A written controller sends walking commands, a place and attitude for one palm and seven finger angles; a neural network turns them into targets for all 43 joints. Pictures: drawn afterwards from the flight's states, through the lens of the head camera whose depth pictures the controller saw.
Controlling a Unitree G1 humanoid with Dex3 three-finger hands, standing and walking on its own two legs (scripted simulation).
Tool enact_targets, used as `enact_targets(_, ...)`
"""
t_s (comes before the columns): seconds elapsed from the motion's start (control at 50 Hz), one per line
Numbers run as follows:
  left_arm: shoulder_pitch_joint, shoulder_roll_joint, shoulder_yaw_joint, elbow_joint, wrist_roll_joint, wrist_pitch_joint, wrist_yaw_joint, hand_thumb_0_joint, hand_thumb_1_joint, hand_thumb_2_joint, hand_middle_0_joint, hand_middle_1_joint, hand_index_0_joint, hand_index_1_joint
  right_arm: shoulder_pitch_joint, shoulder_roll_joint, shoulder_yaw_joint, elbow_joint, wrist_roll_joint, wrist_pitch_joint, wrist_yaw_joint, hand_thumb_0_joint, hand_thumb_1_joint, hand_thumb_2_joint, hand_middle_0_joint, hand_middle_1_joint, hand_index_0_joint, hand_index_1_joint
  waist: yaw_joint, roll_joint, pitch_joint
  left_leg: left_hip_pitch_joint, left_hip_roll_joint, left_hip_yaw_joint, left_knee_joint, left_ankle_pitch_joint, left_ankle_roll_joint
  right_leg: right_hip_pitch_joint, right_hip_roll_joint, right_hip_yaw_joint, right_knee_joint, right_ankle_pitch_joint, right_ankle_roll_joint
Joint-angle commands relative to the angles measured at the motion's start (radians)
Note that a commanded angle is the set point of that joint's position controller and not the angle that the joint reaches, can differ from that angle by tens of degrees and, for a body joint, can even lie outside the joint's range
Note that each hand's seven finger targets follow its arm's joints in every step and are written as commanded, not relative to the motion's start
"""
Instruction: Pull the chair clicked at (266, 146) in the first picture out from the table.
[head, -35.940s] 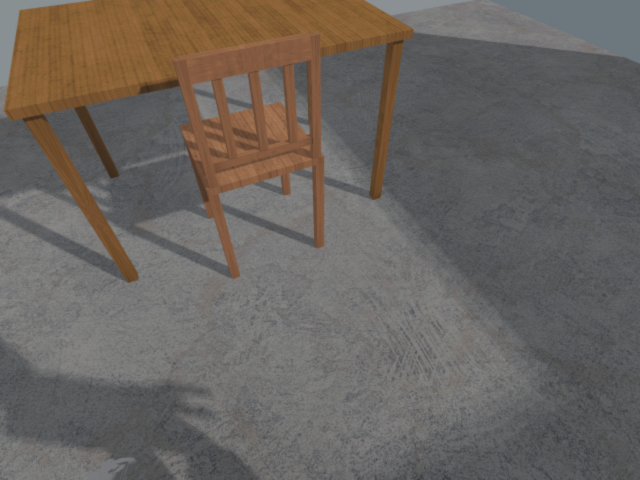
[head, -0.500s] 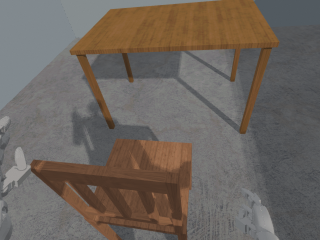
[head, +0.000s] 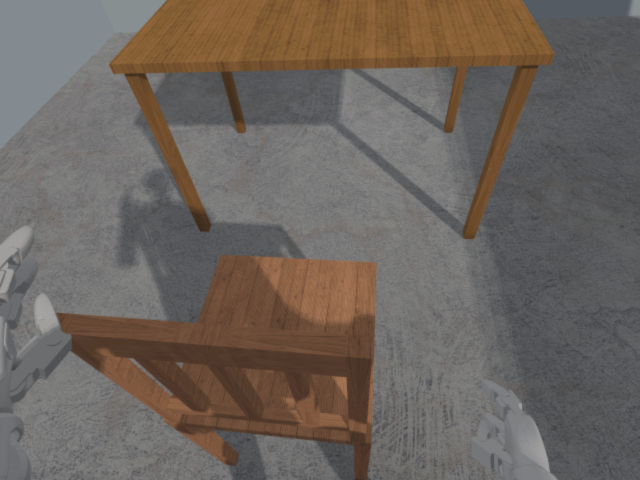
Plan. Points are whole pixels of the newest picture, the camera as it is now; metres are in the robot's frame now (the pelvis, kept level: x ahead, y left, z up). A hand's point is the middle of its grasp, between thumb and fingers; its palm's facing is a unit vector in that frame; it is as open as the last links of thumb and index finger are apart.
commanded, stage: step back with the hand held close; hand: left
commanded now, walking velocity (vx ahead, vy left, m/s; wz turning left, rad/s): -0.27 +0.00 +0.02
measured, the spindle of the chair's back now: (240, 388) +0.26 +0.16 -0.10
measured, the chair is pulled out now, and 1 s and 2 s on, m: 0.71 0.71 0.71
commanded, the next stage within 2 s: stop stepping back and stand still in 1.22 s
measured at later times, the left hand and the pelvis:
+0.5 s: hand (20, 439) +0.13 +0.26 +0.14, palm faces +0.46 -0.76 -0.46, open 7.4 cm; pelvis -0.07 -0.01 -0.01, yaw +1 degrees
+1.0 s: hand out of the picture +0.05 +0.27 +0.15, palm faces +0.49 -0.72 -0.49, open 7.4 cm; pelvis -0.14 +0.00 -0.03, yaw +3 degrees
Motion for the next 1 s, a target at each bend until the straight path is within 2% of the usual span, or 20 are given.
enact_targets(0.0, 0.104, 0.26, 0.21, -0.299, 0.0, -0.082, 0.034, 0.0, 0.9, 0.9, -0.2, -0.3, -0.2, -0.3, -0.077, -0.1, -0.06, -0.17, -0.001, -0.008, -0.009, 0.0, -0.9, -0.9, 0.2, 0.3, 0.2, 0.3, 0.007, 0.004, -0.246, -0.098, 0.089, -0.051, -0.05, 0.519, 0.018, 0.222, -0.072, 0.046, 0.046, 0.398, -0.063)
enact_targets(0.08, 0.16, 0.26, 0.226, -0.303, -0.005, -0.079, 0.039, 0.0, 0.9, 0.9, -0.2, -0.3, -0.2, -0.3, -0.072, -0.088, -0.075, -0.175, 0.005, 0.018, -0.016, 0.0, -0.9, -0.9, 0.2, 0.3, 0.2, 0.3, -0.002, -0.017, -0.276, -0.097, 0.1, -0.048, -0.014, 0.603, 0.011, 0.205, -0.079, 0.037, 0.076, 0.459, -0.063)
enact_targets(0.18, 0.159, 0.234, 0.201, -0.272, -0.005, -0.064, 0.041, 0.0, 0.9, 0.9, -0.2, -0.3, -0.2, -0.3, -0.071, -0.091, -0.086, -0.16, 0.006, 0.021, -0.025, 0.0, -0.9, -0.9, 0.2, 0.3, 0.2, 0.3, -0.008, -0.033, -0.255, -0.091, 0.125, -0.063, -0.009, 0.617, 0.022, 0.124, -0.068, 0.022, 0.104, 0.339, -0.05)
enact_targets(0.28, 0.1, 0.225, 0.165, -0.267, 0.001, -0.046, 0.049, 0.0, 0.9, 0.9, -0.2, -0.3, -0.2, -0.3, -0.056, -0.09, -0.084, -0.156, 0.004, 0.015, -0.031, 0.0, -0.9, -0.9, 0.2, 0.3, 0.2, 0.3, -0.009, -0.085, -0.224, -0.174, 0.092, -0.049, 0.045, 0.318, 0.022, 0.101, -0.103, 0.077, 0.054, 0.338, -0.062)
enact_targets(0.34, 0.04, 0.279, 0.186, -0.299, 0.006, -0.041, 0.06, 0.0, 0.9, 0.9, -0.2, -0.3, -0.2, -0.3, -0.031, -0.092, -0.083, -0.15, 0.004, 0.013, -0.032, 0.0, -0.9, -0.9, 0.2, 0.3, 0.2, 0.3, -0.013, -0.171, -0.195, -0.182, 0.03, -0.023, 0.129, 0.047, 0.017, 0.006, -0.167, 0.158, -0.065, 0.158, -0.097)
enact_targets(0.4, 0.03, 0.288, 0.197, -0.307, 0.011, -0.043, 0.069, 0.0, 0.9, 0.9, -0.2, -0.3, -0.2, -0.3, -0.04, -0.084, -0.061, -0.166, -0.003, 0.013, -0.03, 0.0, -0.9, -0.9, 0.2, 0.3, 0.2, 0.3, -0.006, -0.205, -0.159, -0.183, 0.017, -0.032, 0.15, -0.093, 0.03, -0.12, -0.173, 0.164, -0.153, -0.227, -0.089)
enact_targets(0.48, 0.04, 0.291, 0.219, -0.331, 0.016, -0.063, 0.077, 0.0, 0.9, 0.9, -0.2, -0.3, -0.2, -0.3, -0.047, -0.099, -0.048, -0.19, -0.006, 0.003, -0.04, 0.0, -0.9, -0.9, 0.2, 0.3, 0.2, 0.3, -0.002, -0.025, -0.108, -0.341, 0.085, -0.11, -0.048, -0.25, 0.06, -0.074, -0.075, 0.104, -0.076, -0.373, -0.044)
enact_targets(0.54, 0.017, 0.296, 0.225, -0.362, 0.027, -0.079, 0.079, 0.0, 0.9, 0.9, -0.2, -0.3, -0.2, -0.3, -0.041, -0.117, -0.056, -0.202, 0.008, -0.017, -0.038, 0.0, -0.9, -0.9, 0.2, 0.3, 0.2, 0.3, -0.004, 0.135, -0.087, -0.567, 0.14, -0.149, -0.151, -0.33, 0.087, 0.14, -0.015, 0.055, 0.105, -0.214, -0.022)
enact_targets(0.56, 0.034, 0.276, 0.212, -0.374, 0.025, -0.083, 0.075, 0.0, 0.9, 0.9, -0.2, -0.3, -0.2, -0.3, -0.025, -0.113, -0.053, -0.209, 0.007, -0.021, -0.034, 0.0, -0.9, -0.9, 0.2, 0.3, 0.2, 0.3, -0.003, 0.132, -0.101, -0.568, 0.139, -0.149, -0.133, -0.267, 0.087, 0.169, -0.011, 0.041, 0.136, -0.128, -0.021)
enact_targets(0.62, 0.074, 0.267, 0.201, -0.371, 0.023, -0.083, 0.065, 0.0, 0.9, 0.9, -0.2, -0.3, -0.2, -0.3, -0.011, -0.121, -0.062, -0.207, 0.001, -0.037, -0.021, 0.0, -0.9, -0.9, 0.2, 0.3, 0.2, 0.3, -0.001, 0.062, -0.137, -0.503, 0.112, -0.108, -0.048, -0.168, 0.071, 0.137, -0.027, 0.057, 0.106, -0.037, -0.024)
enact_targets(0.68, 0.056, 0.269, 0.227, -0.338, 0.032, -0.092, 0.067, 0.0, 0.9, 0.9, -0.2, -0.3, -0.2, -0.3, -0.008, -0.121, -0.069, -0.197, 0.0, -0.053, -0.018, 0.0, -0.9, -0.9, 0.2, 0.3, 0.2, 0.3, -0.002, 0.081, -0.095, -0.651, 0.137, -0.115, -0.075, -0.361, 0.088, 0.169, -0.02, 0.073, 0.159, -0.154, -0.02)
enact_targets(0.72, 0.017, 0.261, 0.225, -0.304, 0.041, -0.098, 0.066, 0.0, 0.9, 0.9, -0.2, -0.3, -0.2, -0.3, 0.008, -0.123, -0.074, -0.193, 0.001, -0.061, -0.013, 0.0, -0.9, -0.9, 0.2, 0.3, 0.2, 0.3, -0.004, 0.014, -0.053, -0.711, 0.128, -0.117, -0.039, -0.428, 0.088, 0.139, -0.022, 0.109, 0.15, -0.248, -0.028)
enact_targets(0.76, 0.012, 0.274, 0.223, -0.3, 0.035, -0.1, 0.066, 0.0, 0.9, 0.9, -0.2, -0.3, -0.2, -0.3, 0.023, -0.112, -0.077, -0.177, -0.001, -0.063, -0.014, 0.0, -0.9, -0.9, 0.2, 0.3, 0.2, 0.3, -0.009, -0.105, -0.06, -0.553, 0.069, -0.073, 0.093, -0.351, 0.061, -0.023, -0.077, 0.196, 0.001, -0.292, -0.06)
enact_targets(0.8, 0.001, 0.301, 0.229, -0.321, 0.029, -0.102, 0.066, 0.0, 0.9, 0.9, -0.2, -0.3, -0.2, -0.3, 0.019, -0.104, -0.073, -0.155, -0.016, -0.063, -0.003, 0.0, -0.9, -0.9, 0.2, 0.3, 0.2, 0.3, -0.009, -0.235, -0.11, -0.323, 0.005, -0.01, 0.319, -0.242, 0.029, -0.218, -0.185, 0.293, -0.18, -0.387, -0.117)
enact_targets(0.84, 0.01, 0.332, 0.253, -0.318, 0.027, -0.098, 0.075, 0.0, 0.9, 0.9, -0.2, -0.3, -0.2, -0.3, 0.011, -0.1, -0.067, -0.121, -0.026, -0.05, 0.002, 0.0, -0.9, -0.9, 0.2, 0.3, 0.2, 0.3, -0.006, -0.251, -0.175, -0.184, -0.009, 0.02, 0.442, -0.193, 0.017, -0.302, -0.245, 0.309, -0.246, -0.453, -0.152)
enact_targets(0.88, 0.013, 0.312, 0.235, -0.351, 0.025, -0.107, 0.069, 0.0, 0.9, 0.9, -0.2, -0.3, -0.2, -0.3, 0.009, -0.09, -0.047, -0.137, -0.025, -0.038, 0.006, 0.0, -0.9, -0.9, 0.2, 0.3, 0.2, 0.3, -0.015, -0.282, -0.183, -0.149, 0.0, 0.012, 0.366, -0.221, 0.026, -0.336, -0.208, 0.209, -0.22, -0.51, -0.113)
enact_targets(0.92, 0.019, 0.323, 0.25, -0.374, 0.021, -0.123, 0.066, 0.0, 0.9, 0.9, -0.2, -0.3, -0.2, -0.3, 0.013, -0.103, -0.047, -0.145, -0.023, -0.034, -0.003, 0.0, -0.9, -0.9, 0.2, 0.3, 0.2, 0.3, -0.021, -0.252, -0.172, -0.16, 0.022, -0.018, 0.225, -0.237, 0.038, -0.318, -0.147, 0.14, -0.147, -0.499, -0.073)
enact_targets(0.94, 0.034, 0.354, 0.282, -0.375, 0.017, -0.13, 0.073, 0.0, 0.9, 0.9, -0.2, -0.3, -0.2, -0.3, -0.012, -0.119, -0.053, -0.141, -0.021, -0.033, -0.012, 0.0, -0.9, -0.9, 0.2, 0.3, 0.2, 0.3, -0.013, -0.143, -0.165, -0.231, 0.073, -0.098, 0.113, -0.284, 0.066, -0.271, -0.108, 0.129, -0.056, -0.476, -0.059)
enact_targets(0.96, 0.047, 0.311, 0.263, -0.407, 0.014, -0.14, 0.068, 0.0, 0.9, 0.9, -0.2, -0.3, -0.2, -0.3, -0.003, -0.115, -0.045, -0.154, -0.022, -0.043, -0.012, 0.0, -0.9, -0.9, 0.2, 0.3, 0.2, 0.3, -0.021, 0.013, -0.168, -0.347, 0.142, -0.186, -0.034, -0.348, 0.103, -0.192, -0.046, 0.086, 0.118, -0.431, -0.038)
enact_targets(0.98, 0.026, 0.298, 0.268, -0.45, 0.016, -0.148, 0.07, 0.0, 0.9, 0.9, -0.2, -0.3, -0.2, -0.3, -0.022, -0.129, -0.053, -0.163, -0.017, -0.065, -0.014, 0.0, -0.9, -0.9, 0.2, 0.3, 0.2, 0.3, -0.028, 0.219, -0.137, -0.539, 0.283, -0.326, -0.208, -0.434, 0.159, -0.064, 0.054, 0.018, 0.436, -0.301, -0.009)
